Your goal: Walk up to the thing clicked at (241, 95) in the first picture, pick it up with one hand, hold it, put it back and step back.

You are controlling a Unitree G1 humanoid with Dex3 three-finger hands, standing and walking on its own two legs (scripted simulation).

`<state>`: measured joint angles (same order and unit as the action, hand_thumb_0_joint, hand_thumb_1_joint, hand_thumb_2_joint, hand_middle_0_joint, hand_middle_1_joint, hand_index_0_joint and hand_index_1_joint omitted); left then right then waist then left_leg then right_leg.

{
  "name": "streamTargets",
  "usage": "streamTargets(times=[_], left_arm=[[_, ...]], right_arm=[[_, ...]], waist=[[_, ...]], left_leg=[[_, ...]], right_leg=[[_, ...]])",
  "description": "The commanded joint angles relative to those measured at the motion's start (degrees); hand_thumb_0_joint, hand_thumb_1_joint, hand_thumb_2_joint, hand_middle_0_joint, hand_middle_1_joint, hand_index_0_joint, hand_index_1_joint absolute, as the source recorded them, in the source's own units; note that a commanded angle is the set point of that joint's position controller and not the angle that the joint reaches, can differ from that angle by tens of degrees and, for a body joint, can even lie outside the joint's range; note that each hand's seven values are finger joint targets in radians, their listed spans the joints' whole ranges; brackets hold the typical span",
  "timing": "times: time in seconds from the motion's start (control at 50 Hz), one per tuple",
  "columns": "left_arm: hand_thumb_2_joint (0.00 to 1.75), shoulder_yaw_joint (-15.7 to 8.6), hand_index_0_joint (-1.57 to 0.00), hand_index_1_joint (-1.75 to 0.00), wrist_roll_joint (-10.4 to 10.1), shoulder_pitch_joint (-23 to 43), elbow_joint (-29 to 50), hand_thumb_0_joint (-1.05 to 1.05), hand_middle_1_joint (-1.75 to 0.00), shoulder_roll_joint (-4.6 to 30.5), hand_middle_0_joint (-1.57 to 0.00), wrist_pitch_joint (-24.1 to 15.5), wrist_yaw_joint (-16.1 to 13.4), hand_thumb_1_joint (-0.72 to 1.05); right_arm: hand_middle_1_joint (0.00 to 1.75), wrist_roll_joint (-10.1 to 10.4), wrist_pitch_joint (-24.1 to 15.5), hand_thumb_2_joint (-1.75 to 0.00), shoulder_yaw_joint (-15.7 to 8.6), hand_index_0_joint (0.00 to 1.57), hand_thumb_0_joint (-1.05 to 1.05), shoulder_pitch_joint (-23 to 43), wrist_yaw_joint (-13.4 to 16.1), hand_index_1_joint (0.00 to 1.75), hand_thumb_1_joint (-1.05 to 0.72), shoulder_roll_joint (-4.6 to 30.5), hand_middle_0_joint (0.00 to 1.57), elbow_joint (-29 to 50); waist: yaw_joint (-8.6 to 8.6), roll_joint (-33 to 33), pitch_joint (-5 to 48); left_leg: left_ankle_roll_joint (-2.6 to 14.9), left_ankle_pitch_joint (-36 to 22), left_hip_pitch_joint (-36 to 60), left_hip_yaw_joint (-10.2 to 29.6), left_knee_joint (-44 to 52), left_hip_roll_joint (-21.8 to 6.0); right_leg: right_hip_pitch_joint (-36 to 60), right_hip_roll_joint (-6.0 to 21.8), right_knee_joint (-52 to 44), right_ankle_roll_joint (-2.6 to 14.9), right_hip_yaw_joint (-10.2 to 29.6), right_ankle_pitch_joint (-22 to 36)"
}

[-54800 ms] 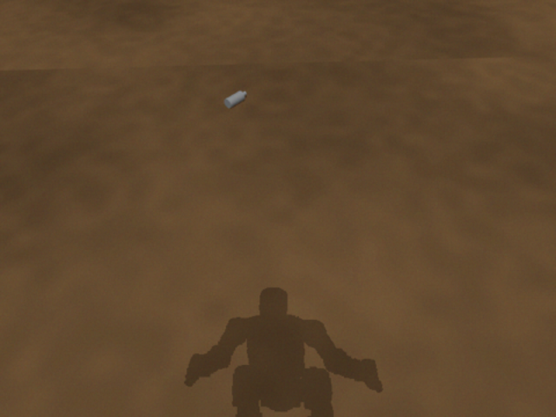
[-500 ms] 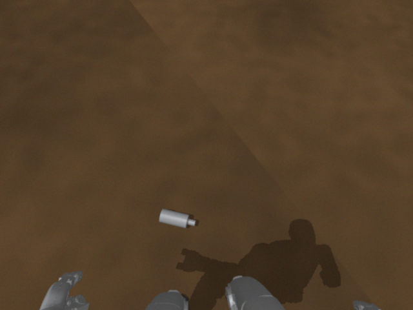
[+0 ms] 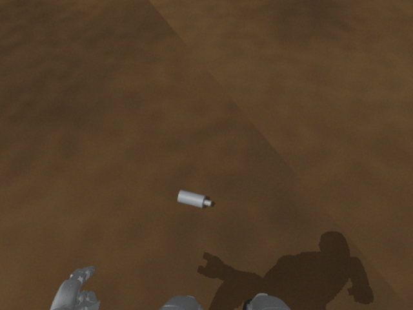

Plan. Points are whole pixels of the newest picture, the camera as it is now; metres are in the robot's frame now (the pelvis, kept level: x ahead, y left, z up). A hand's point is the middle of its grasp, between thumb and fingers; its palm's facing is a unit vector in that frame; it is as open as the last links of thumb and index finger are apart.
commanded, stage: step back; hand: left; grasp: from above
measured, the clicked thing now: (195, 199) +0.62 +0.13 -0.73
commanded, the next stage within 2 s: none
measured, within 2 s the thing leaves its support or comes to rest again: neither
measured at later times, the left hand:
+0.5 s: hand out of the picture -0.08 +0.25 -0.15, palm faces -0.07 -0.91 -0.41, open 7.4 cm
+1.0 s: hand out of the picture -0.23 +0.26 -0.14, palm faces +0.03 -0.92 -0.39, open 7.4 cm
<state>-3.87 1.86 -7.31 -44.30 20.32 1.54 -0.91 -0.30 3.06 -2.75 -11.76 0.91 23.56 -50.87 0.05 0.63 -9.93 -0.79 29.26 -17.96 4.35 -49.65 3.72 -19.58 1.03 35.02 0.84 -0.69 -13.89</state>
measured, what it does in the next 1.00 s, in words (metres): walks backwards: left foot, then right foot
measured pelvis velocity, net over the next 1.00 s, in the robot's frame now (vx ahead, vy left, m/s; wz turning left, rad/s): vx -0.34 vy -0.01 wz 0.01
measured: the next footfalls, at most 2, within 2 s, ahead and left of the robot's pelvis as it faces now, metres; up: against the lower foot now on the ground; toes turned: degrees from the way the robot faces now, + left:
left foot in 0.06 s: +0.00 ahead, +0.12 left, +0.00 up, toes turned -2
right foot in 0.44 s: -0.15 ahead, -0.14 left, +0.00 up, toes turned -1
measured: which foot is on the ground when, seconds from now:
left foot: up 0.00-0.04, down 0.06-0.46, up 0.48-0.80, down 0.82-1.00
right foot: down 0.00-0.06, up 0.08-0.42, down 0.44-0.84, up 0.86-1.00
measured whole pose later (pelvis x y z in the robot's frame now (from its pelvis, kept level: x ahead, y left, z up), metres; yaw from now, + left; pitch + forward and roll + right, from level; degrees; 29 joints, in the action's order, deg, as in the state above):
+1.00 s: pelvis -0.34 -0.01 +0.00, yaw +1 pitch -3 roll -1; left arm -4.2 0.5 -7.6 -47.8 22.8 3.5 -1.5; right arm -2.3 3.4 -2.1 -9.3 -0.3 20.4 -49.8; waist 0.2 -1.5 -9.1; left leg 1.4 16.1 -16.4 0.7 -35.2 -0.2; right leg -28.0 -6.0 67.8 0.5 6.2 -29.7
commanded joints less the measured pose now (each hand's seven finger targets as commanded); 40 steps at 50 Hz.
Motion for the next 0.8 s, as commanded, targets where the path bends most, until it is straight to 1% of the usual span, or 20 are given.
streamTargets(times=[0.0,0.02,0.04,0.06,0.08,0.12,0.14,0.28,0.36,0.4,0.42,0.44,0.46,0.48,0.52,0.54,0.62,0.68,0.74,0.78], left_arm=[[0.90,-3.57,-0.20,-0.30,-1.12,-0.02,4.41,0.00,-0.30,15.36,-0.20,0.23,-0.74,0.90],[0.90,-2.92,-0.20,-0.30,-1.28,-0.46,4.98,0.00,-0.30,13.33,-0.20,0.55,-0.59,0.90],[0.90,-2.51,-0.20,-0.30,-1.54,-1.93,5.41,0.00,-0.30,10.79,-0.20,0.61,-0.51,0.90],[0.90,-3.68,-0.20,-0.30,-1.34,2.60,5.52,0.00,-0.30,12.86,-0.20,0.62,-1.39,0.90],[0.90,-3.95,-0.20,-0.30,-0.73,3.55,4.55,0.00,-0.30,13.14,-0.20,0.74,-1.81,0.90],[0.90,-3.76,-0.20,-0.30,-1.84,-0.22,2.67,0.00,-0.30,12.07,-0.20,0.85,-1.64,0.90],[0.90,-4.06,-0.20,-0.30,-1.80,-2.21,1.82,0.00,-0.30,12.67,-0.20,0.76,-1.39,0.90],[0.90,-3.90,-0.20,-0.30,-1.01,-3.09,1.53,0.00,-0.30,11.80,-0.20,0.23,-0.41,0.90],[0.90,-3.93,-0.20,-0.30,-0.91,-7.23,-0.75,0.00,-0.30,11.60,-0.20,-0.21,0.15,0.90],[0.90,-3.91,-0.20,-0.30,-0.62,-13.59,-3.72,0.00,-0.30,10.73,-0.20,-0.54,0.31,0.90],[0.90,-4.65,-0.20,-0.30,0.39,-12.61,-3.50,0.00,-0.30,13.71,-0.20,-0.95,0.22,0.90],[0.90,-5.95,-0.20,-0.30,0.86,-11.20,-2.10,0.00,-0.30,18.69,-0.20,-1.16,0.26,0.90],[0.90,-6.83,-0.20,-0.30,0.89,-6.60,0.35,0.00,-0.30,24.36,-0.20,-0.99,0.11,0.90],[0.90,-6.09,-0.20,-0.30,0.27,-4.26,1.32,0.00,-0.30,21.60,-0.20,-1.29,-0.11,0.90],[0.90,-4.79,-0.20,-0.30,0.31,3.88,2.71,0.00,-0.30,16.60,-0.20,-1.43,-0.69,0.90],[0.90,-4.99,-0.20,-0.30,0.43,3.54,2.96,0.00,-0.30,15.82,-0.20,-1.37,-0.71,0.90],[0.90,-4.44,-0.20,-0.30,0.60,-3.55,2.48,0.00,-0.30,14.29,-0.20,-1.14,-1.38,0.90],[0.90,-4.61,-0.20,-0.30,0.48,-4.88,2.73,0.00,-0.30,15.72,-0.20,-0.78,-2.01,0.90],[0.90,-4.22,-0.20,-0.30,-0.10,-2.82,3.32,0.00,-0.30,16.18,-0.20,-0.14,-1.81,0.90],[0.90,-3.72,-0.20,-0.30,-0.88,-0.18,3.90,0.00,-0.30,16.32,-0.20,0.52,-1.46,0.90]], right_arm=[[0.30,-0.75,-2.54,-0.90,-3.06,0.20,0.00,-5.79,0.29,0.30,-0.90,8.59,0.20,2.56],[0.30,-1.55,-2.76,-0.90,-3.78,0.20,0.00,-4.94,0.26,0.30,-0.90,10.73,0.20,3.03],[0.30,-2.53,-2.75,-0.90,-4.94,0.20,0.00,-2.70,0.00,0.30,-0.90,15.81,0.20,4.38],[0.30,-1.81,-2.67,-0.90,-5.46,0.20,0.00,-0.91,-0.52,0.30,-0.90,19.60,0.20,5.43],[0.30,-1.85,-2.91,-0.90,-5.43,0.20,0.00,0.36,-0.23,0.30,-0.90,18.14,0.20,5.27],[0.30,-2.07,-2.95,-0.90,-3.47,0.20,0.00,5.67,0.36,0.30,-0.90,12.86,0.20,5.98],[0.30,-1.81,-3.09,-0.90,-3.50,0.20,0.00,5.76,0.60,0.30,-0.90,12.42,0.20,6.52],[0.30,-1.36,-2.76,-0.90,-4.02,0.20,0.00,1.85,0.80,0.30,-0.90,12.37,0.20,7.42],[0.30,-1.45,-1.77,-0.90,-4.33,0.20,0.00,4.05,0.36,0.30,-0.90,13.57,0.20,8.51],[0.30,-0.69,-0.91,-0.90,-4.31,0.20,0.00,6.46,0.25,0.30,-0.90,13.78,0.20,8.67],[0.30,-0.26,-0.60,-0.90,-3.69,0.20,0.00,5.79,0.16,0.30,-0.90,11.71,0.20,8.84],[0.30,0.31,-0.79,-0.90,-2.79,0.20,0.00,6.19,0.16,0.30,-0.90,8.19,0.20,9.99],[0.30,-0.05,-0.56,-0.90,-3.33,0.20,0.00,8.78,1.19,0.30,-0.90,9.05,0.20,10.02],[0.30,-0.05,-0.36,-0.90,-3.82,0.20,0.00,8.54,1.24,0.30,-0.90,10.92,0.20,9.05],[0.30,0.82,-0.70,-0.90,-3.35,0.20,0.00,1.90,1.09,0.30,-0.90,9.86,0.20,6.03],[0.30,0.80,-0.95,-0.90,-3.07,0.20,0.00,1.13,1.15,0.30,-0.90,9.61,0.20,5.71],[0.30,-0.10,-1.18,-0.90,-2.40,0.20,0.00,2.43,1.24,0.30,-0.90,8.60,0.20,6.35],[0.30,-0.57,-1.23,-0.90,-2.55,0.20,0.00,3.18,0.91,0.30,-0.90,8.38,0.20,7.07],[0.30,-0.81,-1.14,-0.90,-3.19,0.20,0.00,-0.99,0.39,0.30,-0.90,8.70,0.20,5.14],[0.30,-0.98,-1.30,-0.90,-3.71,0.20,0.00,-6.26,0.17,0.30,-0.90,9.24,0.20,2.93]], waist=[[1.30,-9.17,14.54],[0.87,-3.81,13.89],[0.28,9.28,13.30],[3.39,12.94,11.92],[3.14,9.56,10.62],[-0.97,4.41,9.09],[-1.52,6.52,8.90],[1.94,8.61,11.15],[0.70,11.64,14.41],[-2.32,11.13,16.98],[-1.71,5.10,14.52],[-1.77,-10.11,11.25],[-4.78,-17.59,8.71],[-2.87,-12.06,5.55],[2.19,-6.11,6.10],[1.88,-7.45,7.00],[-2.76,-8.86,9.07],[-4.00,-10.73,10.90],[-2.28,-12.02,14.07],[1.17,-8.91,15.84]], left_leg=[[1.74,-15.72,4.98,-4.41,26.14,-1.97],[3.29,-21.16,8.36,3.65,26.84,-6.49],[8.65,-28.35,12.33,19.79,29.29,-19.04],[16.52,-38.13,4.01,25.06,29.87,-25.64],[18.16,-38.53,1.05,24.77,29.81,-26.29],[13.13,-41.58,4.18,12.28,26.76,-18.59],[13.04,-42.04,5.33,10.61,25.71,-18.15],[16.48,-40.73,12.99,9.28,23.18,-19.14],[12.97,-33.02,9.15,7.69,21.80,-17.33],[9.71,-29.16,5.30,6.11,17.78,-15.56],[6.16,-20.05,-4.34,5.22,14.25,-11.76],[1.88,-3.98,-15.87,1.06,3.20,-1.15],[0.28,6.70,-12.25,3.67,-11.30,1.71],[-0.04,4.77,-9.77,8.01,-18.37,0.85],[0.62,-1.79,-9.88,7.25,-21.72,3.59],[0.14,-2.74,-9.16,5.63,-22.07,3.89],[-1.10,1.05,-13.13,3.21,-14.12,2.07],[-0.79,2.85,-9.41,0.75,-2.39,-1.09],[0.46,-0.87,-2.12,-3.04,10.42,-1.49],[2.21,-13.47,5.91,-4.61,24.22,-1.97]], right_leg=[[12.20,11.31,-0.14,8.08,11.58,24.83],[4.74,7.74,2.28,4.53,10.15,14.80],[-6.60,-0.90,11.83,1.26,4.87,-3.46],[-5.72,-6.40,23.28,-0.07,6.53,-24.34],[-5.33,-6.97,31.83,0.41,11.78,-24.16],[-9.05,-7.78,37.16,0.96,13.20,-18.08],[-9.37,-7.37,38.53,0.49,12.16,-16.07],[-6.81,-4.81,23.93,-3.10,6.97,-16.66],[3.02,-2.62,5.17,-1.29,2.25,-12.06],[11.50,-2.42,-10.77,0.53,0.12,-1.64],[14.53,0.50,-11.21,1.89,6.94,-1.33],[13.96,12.59,-14.62,6.75,24.84,-1.34],[-1.04,24.11,-18.44,16.56,35.34,2.08],[-7.03,23.12,-18.73,16.43,32.63,3.73],[-2.56,13.65,-11.89,10.80,15.70,15.74],[-0.88,11.70,-10.21,9.60,12.54,17.15],[12.40,12.85,-7.80,10.92,12.88,22.94],[15.43,15.57,-6.40,11.82,14.68,26.77],[14.41,14.65,-4.46,10.37,14.50,25.16],[9.46,12.57,-0.72,6.74,11.71,18.32]])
